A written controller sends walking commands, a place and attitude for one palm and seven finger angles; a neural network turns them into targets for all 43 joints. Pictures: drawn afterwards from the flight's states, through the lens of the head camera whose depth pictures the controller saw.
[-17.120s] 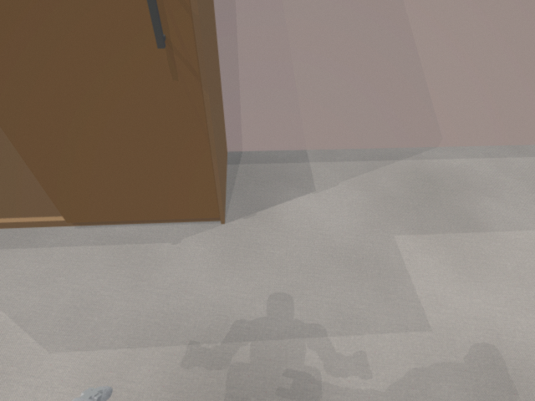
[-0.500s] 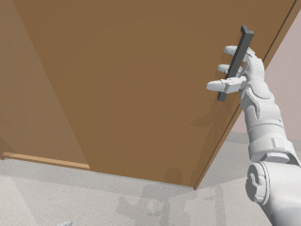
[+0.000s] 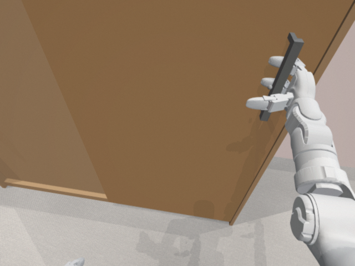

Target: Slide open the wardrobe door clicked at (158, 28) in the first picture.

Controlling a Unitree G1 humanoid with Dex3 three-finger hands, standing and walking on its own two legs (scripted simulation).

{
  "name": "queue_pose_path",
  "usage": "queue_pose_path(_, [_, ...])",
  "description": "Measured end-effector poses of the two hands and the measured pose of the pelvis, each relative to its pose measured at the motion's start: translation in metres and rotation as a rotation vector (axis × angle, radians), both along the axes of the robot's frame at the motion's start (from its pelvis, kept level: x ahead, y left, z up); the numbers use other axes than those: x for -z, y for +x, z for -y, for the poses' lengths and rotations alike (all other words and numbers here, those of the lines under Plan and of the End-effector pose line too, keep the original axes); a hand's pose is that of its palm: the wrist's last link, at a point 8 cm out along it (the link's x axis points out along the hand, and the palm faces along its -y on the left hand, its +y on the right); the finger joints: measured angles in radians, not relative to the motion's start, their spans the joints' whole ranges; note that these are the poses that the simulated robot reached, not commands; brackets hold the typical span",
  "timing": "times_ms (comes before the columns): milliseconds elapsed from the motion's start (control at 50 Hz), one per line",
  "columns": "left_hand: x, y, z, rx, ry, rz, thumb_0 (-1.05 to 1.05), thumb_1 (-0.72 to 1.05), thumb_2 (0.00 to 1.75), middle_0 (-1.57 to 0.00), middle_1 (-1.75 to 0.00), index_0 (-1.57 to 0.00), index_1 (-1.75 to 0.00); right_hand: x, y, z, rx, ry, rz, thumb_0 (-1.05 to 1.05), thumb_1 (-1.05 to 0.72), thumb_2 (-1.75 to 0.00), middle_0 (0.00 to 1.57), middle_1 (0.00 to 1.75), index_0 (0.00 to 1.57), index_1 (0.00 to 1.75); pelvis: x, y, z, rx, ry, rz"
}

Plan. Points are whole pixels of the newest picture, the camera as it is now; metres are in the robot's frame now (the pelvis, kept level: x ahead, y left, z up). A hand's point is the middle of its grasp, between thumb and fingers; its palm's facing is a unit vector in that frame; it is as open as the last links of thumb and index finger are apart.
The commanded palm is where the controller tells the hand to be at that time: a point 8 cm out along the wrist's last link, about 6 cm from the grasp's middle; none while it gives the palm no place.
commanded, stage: slide the fingers in behind the handle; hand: right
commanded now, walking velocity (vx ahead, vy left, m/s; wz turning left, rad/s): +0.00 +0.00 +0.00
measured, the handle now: (276, 80) +0.51 -0.17 +0.20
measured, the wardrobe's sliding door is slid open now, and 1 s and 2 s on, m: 0.00 0.00 0.00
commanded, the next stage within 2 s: grip the handle and tug to test in 0.08 s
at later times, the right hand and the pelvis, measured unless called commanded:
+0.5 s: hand (271, 88) +0.45 -0.14 +0.21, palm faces +0.10 +0.99 -0.01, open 11.7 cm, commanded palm +0.43 -0.18 +0.20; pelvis +0.00 -0.01 +0.00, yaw -1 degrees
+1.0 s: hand (271, 87) +0.46 -0.15 +0.21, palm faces +0.11 +0.99 -0.01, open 5.6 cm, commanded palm +0.43 -0.18 +0.20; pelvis +0.00 -0.01 +0.00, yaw -1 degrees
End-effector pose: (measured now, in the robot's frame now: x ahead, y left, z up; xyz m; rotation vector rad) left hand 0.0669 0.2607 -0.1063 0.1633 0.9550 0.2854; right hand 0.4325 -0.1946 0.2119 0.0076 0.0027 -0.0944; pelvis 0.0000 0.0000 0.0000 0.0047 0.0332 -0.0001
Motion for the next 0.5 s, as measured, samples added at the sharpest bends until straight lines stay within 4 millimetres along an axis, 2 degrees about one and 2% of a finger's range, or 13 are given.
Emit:
queue_pose_path(280, [-0.002,0.02,0.009,0.028,-0.011,0.04,0.01,0.91,0.9,-0.2,-0.3,-0.2,-0.3,-0.002,-0.006,0.0,0.005,-0.009,-0.003,-0.01,0.47,-0.31,0.27,1.21,0.27,1.2,0.0,0.001,0.003,0.005,0.0,0.009])
queue_pose_path(380, [-0.003,0.026,0.013,0.042,-0.014,0.044,0.01,0.91,0.9,-0.2,-0.3,-0.21,-0.3,-0.002,-0.006,0.001,0.007,-0.009,-0.009,-0.01,0.35,-0.36,0.28,1.23,0.28,1.22,0.0,0.001,0.004,0.008,0.0,0.01])
queue_pose_path(500, [-0.002,0.028,0.016,0.049,-0.016,0.044,0.01,0.91,0.9,-0.2,-0.3,-0.21,-0.3,-0.002,-0.006,0.001,0.01,-0.013,-0.008,-0.01,0.13,-0.46,0.3,1.26,0.29,1.25,0.0,0.001,0.005,0.011,0.0,0.01])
